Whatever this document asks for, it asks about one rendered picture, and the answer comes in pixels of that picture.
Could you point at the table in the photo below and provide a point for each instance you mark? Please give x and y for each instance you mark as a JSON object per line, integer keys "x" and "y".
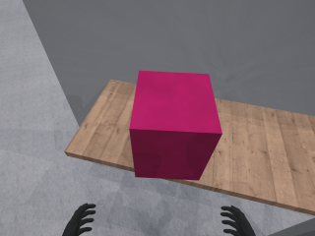
{"x": 264, "y": 155}

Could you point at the robot right hand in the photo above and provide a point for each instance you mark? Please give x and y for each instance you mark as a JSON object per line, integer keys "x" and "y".
{"x": 241, "y": 224}

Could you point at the carton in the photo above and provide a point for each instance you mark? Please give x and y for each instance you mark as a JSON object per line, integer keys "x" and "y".
{"x": 175, "y": 125}

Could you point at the robot left hand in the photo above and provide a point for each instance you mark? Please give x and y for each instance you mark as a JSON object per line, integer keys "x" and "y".
{"x": 73, "y": 226}

